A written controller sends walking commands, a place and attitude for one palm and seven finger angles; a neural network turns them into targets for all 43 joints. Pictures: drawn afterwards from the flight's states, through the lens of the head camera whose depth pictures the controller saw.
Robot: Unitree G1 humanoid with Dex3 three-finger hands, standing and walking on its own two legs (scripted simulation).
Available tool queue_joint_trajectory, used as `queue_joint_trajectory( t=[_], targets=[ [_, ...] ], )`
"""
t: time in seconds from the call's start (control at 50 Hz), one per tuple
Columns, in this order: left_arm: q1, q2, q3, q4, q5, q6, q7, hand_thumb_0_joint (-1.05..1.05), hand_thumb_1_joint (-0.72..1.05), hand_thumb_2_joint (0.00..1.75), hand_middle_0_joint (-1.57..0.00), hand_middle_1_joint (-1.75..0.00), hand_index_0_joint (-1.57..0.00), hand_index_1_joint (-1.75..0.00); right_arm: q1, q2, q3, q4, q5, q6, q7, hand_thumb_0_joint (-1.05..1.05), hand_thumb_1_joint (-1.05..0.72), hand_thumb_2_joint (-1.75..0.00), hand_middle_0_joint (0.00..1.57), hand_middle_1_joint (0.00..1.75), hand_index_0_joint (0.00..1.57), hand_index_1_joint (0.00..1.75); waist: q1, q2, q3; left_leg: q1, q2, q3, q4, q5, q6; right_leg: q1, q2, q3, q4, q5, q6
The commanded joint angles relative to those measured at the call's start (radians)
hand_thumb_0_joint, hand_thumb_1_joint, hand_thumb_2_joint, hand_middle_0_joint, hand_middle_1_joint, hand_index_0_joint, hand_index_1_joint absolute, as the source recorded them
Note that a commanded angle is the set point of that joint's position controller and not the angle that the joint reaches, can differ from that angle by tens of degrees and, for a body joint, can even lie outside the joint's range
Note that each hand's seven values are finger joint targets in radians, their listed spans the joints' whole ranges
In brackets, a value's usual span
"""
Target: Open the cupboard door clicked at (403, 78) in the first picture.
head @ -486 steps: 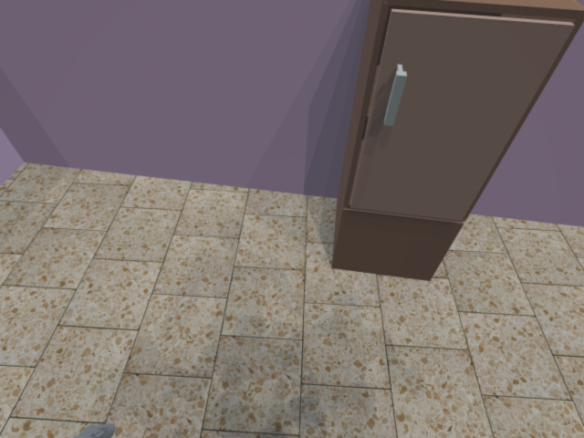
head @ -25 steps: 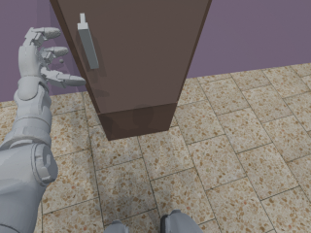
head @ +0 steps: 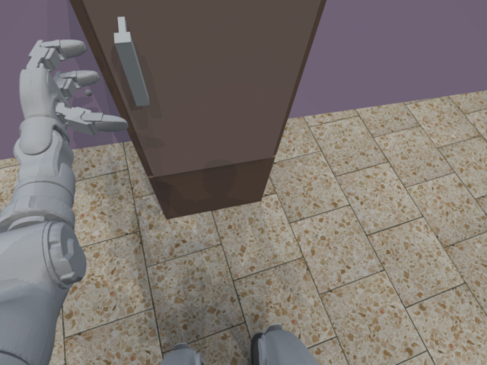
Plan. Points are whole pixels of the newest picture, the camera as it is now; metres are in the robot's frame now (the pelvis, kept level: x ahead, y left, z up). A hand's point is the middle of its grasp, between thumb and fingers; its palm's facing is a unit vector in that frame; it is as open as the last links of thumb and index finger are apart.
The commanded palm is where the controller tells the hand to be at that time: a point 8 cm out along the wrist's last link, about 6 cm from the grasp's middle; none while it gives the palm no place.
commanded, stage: slide the fingers in behind the handle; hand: left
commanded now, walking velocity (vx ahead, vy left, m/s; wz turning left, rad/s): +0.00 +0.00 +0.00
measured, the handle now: (132, 64) +0.58 +0.14 +0.10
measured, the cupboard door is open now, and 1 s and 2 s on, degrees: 0 0 0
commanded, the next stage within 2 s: close the thumb around the handle in 1.52 s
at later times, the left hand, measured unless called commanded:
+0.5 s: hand (118, 91) +0.52 +0.15 +0.10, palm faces +0.13 -0.99 +0.00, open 14.0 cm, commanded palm +0.49 +0.20 +0.09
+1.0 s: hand (142, 90) +0.53 +0.12 +0.10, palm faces +0.12 -0.99 -0.01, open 14.0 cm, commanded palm +0.50 +0.16 +0.09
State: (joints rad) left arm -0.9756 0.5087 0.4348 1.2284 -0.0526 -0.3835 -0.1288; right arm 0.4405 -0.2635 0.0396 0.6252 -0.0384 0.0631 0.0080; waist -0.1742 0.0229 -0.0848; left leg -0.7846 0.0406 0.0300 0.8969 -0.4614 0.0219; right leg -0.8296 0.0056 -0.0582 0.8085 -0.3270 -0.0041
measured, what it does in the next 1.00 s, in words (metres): stands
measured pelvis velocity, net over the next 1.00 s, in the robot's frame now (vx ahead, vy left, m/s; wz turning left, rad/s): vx -0.01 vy -0.01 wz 0.02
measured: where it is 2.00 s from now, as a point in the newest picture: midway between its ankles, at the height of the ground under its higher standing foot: outside the picture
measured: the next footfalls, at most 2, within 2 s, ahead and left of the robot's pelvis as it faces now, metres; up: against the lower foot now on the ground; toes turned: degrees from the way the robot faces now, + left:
none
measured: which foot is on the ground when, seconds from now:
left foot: down 0.00-1.00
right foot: down 0.00-1.00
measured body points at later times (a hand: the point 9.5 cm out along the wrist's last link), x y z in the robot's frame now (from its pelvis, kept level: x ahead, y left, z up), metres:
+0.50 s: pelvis +0.00 +0.00 +0.00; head +0.12 +0.01 +0.44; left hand +0.51 +0.21 +0.10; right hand -0.01 -0.25 -0.12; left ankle -0.03 +0.10 -0.69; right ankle +0.03 -0.12 -0.69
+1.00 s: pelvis -0.01 -0.01 +0.00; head +0.11 +0.00 +0.43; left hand +0.51 +0.17 +0.10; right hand -0.02 -0.27 -0.12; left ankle -0.03 +0.10 -0.69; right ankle +0.03 -0.12 -0.69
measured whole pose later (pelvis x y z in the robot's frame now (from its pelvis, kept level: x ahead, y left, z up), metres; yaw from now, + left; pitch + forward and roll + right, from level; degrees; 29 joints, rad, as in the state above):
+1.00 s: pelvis -0.01 -0.01 +0.00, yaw +1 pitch +20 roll -1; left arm -1.05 0.35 0.33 1.25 -0.01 -0.42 0.07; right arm 0.42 -0.27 0.02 0.65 -0.07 0.02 0.03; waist -0.19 0.03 -0.09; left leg -0.81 0.03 0.02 0.91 -0.45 0.01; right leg -0.86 0.00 -0.06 0.84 -0.33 -0.01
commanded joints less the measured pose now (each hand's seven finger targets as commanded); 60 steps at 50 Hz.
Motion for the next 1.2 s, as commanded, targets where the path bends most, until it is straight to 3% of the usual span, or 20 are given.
queue_joint_trajectory(
  t=[0.0, 0.06, 0.08, 0.14, 0.2, 0.24, 0.3, 0.32, 0.44, 0.52, 0.54, 0.64, 0.68, 0.74, 0.78, 0.82, 0.86, 0.9, 0.94, 1.18],
  targets=[
    [-0.453, 0.191, -0.015, -0.229, -0.014, -0.065, 0.001, 0.00, -0.50, 0.30, -0.30, -1.20, -0.30, -1.20, 0.175, -0.176, -0.073, -0.046, 0.000, -0.011, -0.010, 0.00, -0.90, -0.90, 0.20, 0.30, 0.20, 0.30, -0.010, 0.124, -0.470, 0.267, -0.021, -0.060, -0.090, 0.459, -0.008, 0.268, 0.037, 0.022, -0.045, 0.336, -0.014],
    [-0.481, 0.154, -0.038, -0.253, -0.015, -0.072, 0.018, 0.00, -0.50, 0.30, -0.30, -1.20, -0.30, -1.20, 0.183, -0.175, -0.076, -0.037, -0.005, -0.012, -0.007, 0.00, -0.90, -0.90, 0.20, 0.30, 0.20, 0.30, -0.024, 0.113, -0.464, 0.304, -0.016, -0.073, -0.088, 0.498, -0.011, 0.235, 0.040, 0.012, -0.044, 0.333, -0.014],
    [-0.482, 0.163, -0.029, -0.262, -0.011, -0.075, 0.027, 0.00, -0.50, 0.30, -0.30, -1.20, -0.30, -1.20, 0.182, -0.175, -0.079, -0.034, -0.006, -0.013, -0.004, 0.00, -0.90, -0.90, 0.20, 0.30, 0.20, 0.30, -0.012, 0.145, -0.484, 0.316, -0.016, -0.073, -0.085, 0.507, -0.016, 0.233, 0.039, 0.013, -0.041, 0.331, -0.014],
    [-0.452, 0.170, -0.016, -0.249, -0.002, -0.074, 0.051, 0.00, -0.50, 0.30, -0.30, -1.20, -0.30, -1.20, 0.184, -0.175, -0.079, -0.031, -0.010, -0.012, 0.003, 0.00, -0.90, -0.90, 0.20, 0.30, 0.20, 0.30, -0.007, 0.095, -0.479, 0.288, -0.017, -0.070, -0.087, 0.504, -0.015, 0.260, 0.039, 0.011, -0.037, 0.345, -0.015],
    [-0.472, 0.137, -0.040, -0.267, 0.011, -0.081, 0.071, 0.00, -0.50, 0.30, -0.30, -1.20, -0.30, -1.20, 0.178, -0.168, -0.080, -0.030, -0.012, -0.011, 0.008, 0.00, -0.90, -0.90, 0.20, 0.30, 0.20, 0.30, -0.008, 0.145, -0.473, 0.319, -0.015, -0.072, -0.081, 0.537, -0.022, 0.225, 0.038, 0.009, -0.035, 0.344, -0.014],
    [-0.461, 0.150, -0.026, -0.251, 0.011, -0.078, 0.086, 0.00, -0.50, 0.30, -0.30, -1.20, -0.30, -1.20, 0.175, -0.172, -0.079, -0.036, -0.012, -0.011, 0.009, 0.00, -0.90, -0.90, 0.20, 0.30, 0.20, 0.30, -0.009, 0.091, -0.466, 0.280, -0.019, -0.067, -0.086, 0.496, -0.015, 0.253, 0.039, 0.013, -0.038, 0.344, -0.013],
    [-0.471, 0.110, -0.050, -0.274, 0.017, -0.090, 0.101, 0.00, -0.50, 0.30, -0.30, -1.20, -0.30, -1.20, 0.170, -0.165, -0.081, -0.038, -0.014, -0.015, 0.013, 0.00, -0.90, -0.90, 0.20, 0.30, 0.20, 0.30, -0.007, 0.125, -0.495, 0.311, -0.021, -0.064, -0.082, 0.519, -0.018, 0.250, 0.037, 0.013, -0.033, 0.357, -0.014],
    [-0.456, 0.140, -0.024, -0.271, 0.018, -0.092, 0.107, 0.00, -0.50, 0.30, -0.30, -1.20, -0.30, -1.20, 0.174, -0.168, -0.082, -0.037, -0.015, -0.015, 0.013, 0.00, -0.90, -0.90, 0.20, 0.30, 0.20, 0.30, 0.002, 0.093, -0.502, 0.301, -0.019, -0.065, -0.080, 0.524, -0.017, 0.267, 0.038, 0.013, -0.030, 0.366, -0.014],
    [-0.440, 0.067, -0.065, -0.254, 0.016, -0.083, 0.122, 0.00, -0.50, 0.30, -0.30, -1.20, -0.30, -1.20, 0.166, -0.161, -0.085, -0.039, -0.013, -0.017, 0.019, 0.00, -0.90, -0.90, 0.20, 0.30, 0.20, 0.30, -0.004, 0.066, -0.476, 0.278, -0.024, -0.055, -0.088, 0.500, -0.013, 0.281, 0.039, 0.015, -0.037, 0.375, -0.013],
    [-0.459, 0.113, -0.030, -0.241, 0.025, -0.087, 0.137, 0.00, -0.50, 0.30, -0.30, -1.20, -0.30, -1.20, 0.165, -0.161, -0.082, -0.037, -0.013, -0.021, 0.016, 0.00, -0.90, -0.90, 0.20, 0.30, 0.20, 0.30, -0.001, 0.050, -0.460, 0.222, -0.033, -0.043, -0.091, 0.438, -0.004, 0.315, 0.034, 0.028, -0.040, 0.374, -0.011],
    [-0.441, 0.115, -0.028, -0.232, 0.026, -0.087, 0.139, 0.00, -0.50, 0.30, -0.30, -1.20, -0.30, -1.20, 0.163, -0.160, -0.080, -0.041, -0.013, -0.021, 0.015, 0.00, -0.90, -0.90, 0.20, 0.30, 0.20, 0.30, 0.000, 0.025, -0.454, 0.202, -0.035, -0.038, -0.094, 0.425, -0.001, 0.334, 0.034, 0.031, -0.043, 0.380, -0.011],
    [-0.493, 0.103, -0.048, -0.242, 0.029, -0.106, 0.137, 0.00, -0.50, 0.30, -0.30, -1.20, -0.30, -1.20, 0.158, -0.158, -0.082, -0.033, -0.014, -0.032, 0.012, 0.00, -0.90, -0.90, 0.20, 0.30, 0.20, 0.30, -0.013, 0.048, -0.470, 0.208, -0.038, -0.039, -0.090, 0.389, 0.000, 0.324, 0.032, 0.037, -0.044, 0.354, -0.010],
    [-0.477, 0.069, -0.068, -0.248, 0.022, -0.110, 0.131, 0.00, -0.50, 0.30, -0.30, -1.20, -0.30, -1.20, 0.156, -0.155, -0.081, -0.035, -0.013, -0.036, 0.014, 0.00, -0.90, -0.90, 0.20, 0.30, 0.20, 0.30, -0.007, 0.084, -0.493, 0.239, -0.039, -0.040, -0.088, 0.420, -0.004, 0.317, 0.031, 0.033, -0.040, 0.371, -0.013],
    [-0.493, 0.005, -0.115, -0.235, 0.018, -0.102, 0.135, 0.00, -0.50, 0.30, -0.30, -1.20, -0.30, -1.20, 0.155, -0.154, -0.083, -0.026, -0.013, -0.037, 0.017, 0.00, -0.90, -0.90, 0.20, 0.30, 0.20, 0.30, -0.025, 0.068, -0.463, 0.249, -0.035, -0.046, -0.092, 0.409, -0.006, 0.280, 0.033, 0.024, -0.047, 0.343, -0.011],
    [-0.494, 0.027, -0.098, -0.202, 0.020, -0.093, 0.146, 0.00, -0.50, 0.30, -0.30, -1.20, -0.30, -1.20, 0.159, -0.160, -0.082, -0.023, -0.012, -0.037, 0.014, 0.00, -0.90, -0.90, 0.20, 0.30, 0.20, 0.30, -0.027, 0.038, -0.441, 0.219, -0.037, -0.047, -0.094, 0.380, -0.003, 0.279, 0.032, 0.025, -0.050, 0.324, -0.010],
    [-0.551, 0.015, -0.116, -0.208, 0.028, -0.089, 0.159, 0.00, -0.50, 0.30, -0.30, -1.20, -0.30, -1.20, 0.157, -0.161, -0.082, -0.018, -0.014, -0.041, 0.014, 0.00, -0.90, -0.90, 0.20, 0.30, 0.20, 0.30, -0.039, 0.062, -0.428, 0.211, -0.040, -0.051, -0.096, 0.330, -0.002, 0.249, 0.030, 0.027, -0.055, 0.277, -0.010],
    [-0.585, 0.050, -0.088, -0.221, 0.036, -0.102, 0.183, 0.00, -0.50, 0.30, -0.30, -1.20, -0.30, -1.20, 0.163, -0.164, -0.081, -0.016, -0.020, -0.045, 0.012, 0.00, -0.90, -0.90, 0.20, 0.30, 0.20, 0.30, -0.039, 0.059, -0.449, 0.217, -0.041, -0.057, -0.092, 0.332, -0.001, 0.247, 0.030, 0.026, -0.047, 0.271, -0.011],
    [-0.605, -0.002, -0.133, -0.214, 0.048, -0.110, 0.197, 0.00, -0.50, 0.30, -0.30, -1.20, -0.30, -1.20, 0.159, -0.158, -0.080, -0.012, -0.024, -0.053, 0.017, 0.00, -0.90, -0.90, 0.20, 0.30, 0.20, 0.30, -0.051, 0.093, -0.449, 0.227, -0.041, -0.059, -0.087, 0.332, -0.005, 0.216, 0.028, 0.025, -0.046, 0.260, -0.010],
    [-0.559, 0.025, -0.100, -0.190, 0.051, -0.111, 0.211, 0.00, -0.50, 0.30, -0.30, -1.20, -0.30, -1.20, 0.168, -0.165, -0.084, -0.011, -0.028, -0.055, 0.020, 0.00, -0.90, -0.90, 0.20, 0.30, 0.20, 0.30, -0.037, 0.055, -0.478, 0.224, -0.042, -0.059, -0.081, 0.351, -0.004, 0.239, 0.029, 0.025, -0.040, 0.279, -0.011],
    [-0.557, 0.045, -0.080, -0.208, 0.075, -0.112, 0.247, 0.00, -0.50, 0.30, -0.30, -1.20, -0.30, -1.20, 0.186, -0.163, -0.087, -0.022, -0.033, -0.049, 0.027, 0.00, -0.90, -0.90, 0.20, 0.30, 0.20, 0.30, -0.030, 0.045, -0.523, 0.201, -0.043, -0.039, -0.077, 0.389, 0.000, 0.298, 0.029, 0.035, -0.034, 0.354, -0.007]
  ],
)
